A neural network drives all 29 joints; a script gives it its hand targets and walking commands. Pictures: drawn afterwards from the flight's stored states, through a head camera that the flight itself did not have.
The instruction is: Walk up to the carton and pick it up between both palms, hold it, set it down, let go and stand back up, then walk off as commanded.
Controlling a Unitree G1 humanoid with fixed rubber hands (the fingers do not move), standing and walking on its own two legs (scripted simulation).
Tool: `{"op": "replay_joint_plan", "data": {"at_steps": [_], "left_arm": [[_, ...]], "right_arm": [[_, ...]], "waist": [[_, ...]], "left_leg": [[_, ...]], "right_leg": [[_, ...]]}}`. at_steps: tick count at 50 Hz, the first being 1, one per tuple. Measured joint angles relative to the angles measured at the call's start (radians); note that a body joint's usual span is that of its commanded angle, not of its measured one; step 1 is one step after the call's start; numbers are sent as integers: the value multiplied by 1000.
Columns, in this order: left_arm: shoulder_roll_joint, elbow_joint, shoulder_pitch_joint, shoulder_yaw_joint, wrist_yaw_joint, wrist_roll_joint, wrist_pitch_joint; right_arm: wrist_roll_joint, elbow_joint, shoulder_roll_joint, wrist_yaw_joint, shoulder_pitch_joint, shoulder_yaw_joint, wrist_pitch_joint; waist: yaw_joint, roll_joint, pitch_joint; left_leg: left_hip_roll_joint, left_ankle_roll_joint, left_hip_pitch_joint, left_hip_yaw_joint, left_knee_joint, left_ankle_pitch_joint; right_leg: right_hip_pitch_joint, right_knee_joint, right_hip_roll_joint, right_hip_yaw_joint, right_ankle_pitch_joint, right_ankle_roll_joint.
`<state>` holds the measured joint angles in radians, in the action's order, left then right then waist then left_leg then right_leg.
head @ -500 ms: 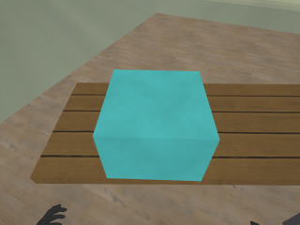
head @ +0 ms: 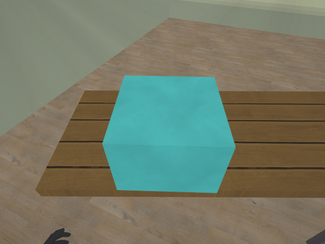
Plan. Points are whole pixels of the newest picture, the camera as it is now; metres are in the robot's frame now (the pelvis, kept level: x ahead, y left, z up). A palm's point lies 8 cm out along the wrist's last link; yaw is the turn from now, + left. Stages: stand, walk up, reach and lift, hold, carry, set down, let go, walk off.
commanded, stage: stand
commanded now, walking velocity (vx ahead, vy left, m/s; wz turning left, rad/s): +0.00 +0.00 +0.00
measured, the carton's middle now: (168, 130) +0.45 +0.02 +0.04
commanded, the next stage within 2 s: walk off in 1.38 s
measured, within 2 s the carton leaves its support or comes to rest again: neither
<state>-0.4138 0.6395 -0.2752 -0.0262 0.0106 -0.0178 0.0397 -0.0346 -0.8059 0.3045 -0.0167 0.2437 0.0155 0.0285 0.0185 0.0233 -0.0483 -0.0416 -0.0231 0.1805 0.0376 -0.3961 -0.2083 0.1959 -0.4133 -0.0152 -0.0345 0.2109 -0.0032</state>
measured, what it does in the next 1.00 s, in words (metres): stands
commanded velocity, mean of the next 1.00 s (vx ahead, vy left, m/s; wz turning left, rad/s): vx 0.00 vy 0.00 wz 0.00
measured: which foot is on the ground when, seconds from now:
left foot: down 0.00-1.00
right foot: down 0.00-1.00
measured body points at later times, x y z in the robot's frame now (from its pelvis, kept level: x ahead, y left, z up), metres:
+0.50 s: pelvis +0.00 +0.00 +0.00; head -0.02 +0.01 +0.45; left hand +0.11 +0.31 -0.08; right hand +0.11 -0.28 -0.11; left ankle +0.00 +0.14 -0.74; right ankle +0.01 -0.12 -0.74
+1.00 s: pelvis -0.01 +0.00 +0.00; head -0.02 +0.00 +0.45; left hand +0.10 +0.31 -0.09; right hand +0.10 -0.28 -0.11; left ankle +0.00 +0.14 -0.74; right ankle +0.01 -0.12 -0.74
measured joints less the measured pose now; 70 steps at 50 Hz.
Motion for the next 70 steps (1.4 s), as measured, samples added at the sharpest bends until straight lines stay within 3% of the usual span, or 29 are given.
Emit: {"op": "replay_joint_plan", "data": {"at_steps": [70], "left_arm": [[8,88,3,0,0,0,-1]], "right_arm": [[0,-80,1,0,-27,0,-6]], "waist": [[0,-17,40]], "left_leg": [[0,0,0,0,0,15]], "right_leg": [[0,0,0,0,-15,0]]}}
